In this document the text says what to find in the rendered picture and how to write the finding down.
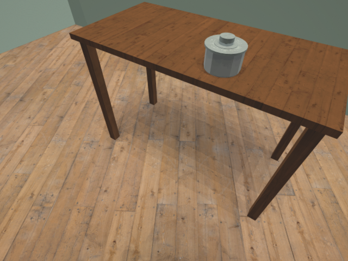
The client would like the pot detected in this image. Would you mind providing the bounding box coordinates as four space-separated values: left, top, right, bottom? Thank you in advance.
204 49 245 78

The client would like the knob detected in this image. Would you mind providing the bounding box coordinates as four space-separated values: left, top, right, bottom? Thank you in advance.
219 33 235 44

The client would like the table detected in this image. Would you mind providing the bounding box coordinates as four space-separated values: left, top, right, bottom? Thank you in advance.
69 2 348 221

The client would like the lid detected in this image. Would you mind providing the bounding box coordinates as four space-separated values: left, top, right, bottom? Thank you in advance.
204 34 248 56

